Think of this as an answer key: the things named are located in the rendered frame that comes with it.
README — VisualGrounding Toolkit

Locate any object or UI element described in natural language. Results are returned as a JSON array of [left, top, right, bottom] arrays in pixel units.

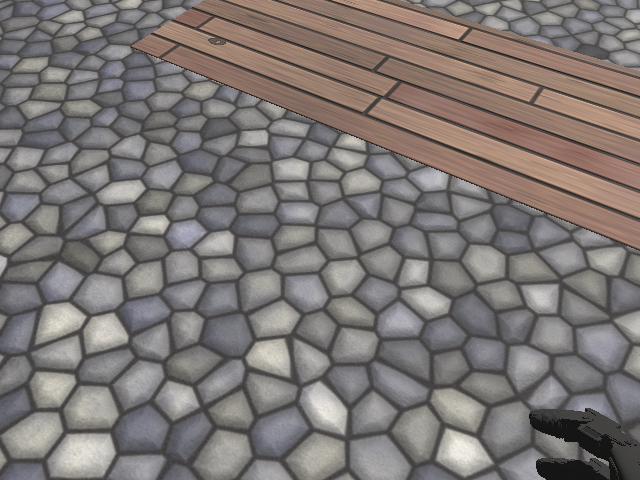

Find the robot right hand
[[529, 408, 640, 480]]

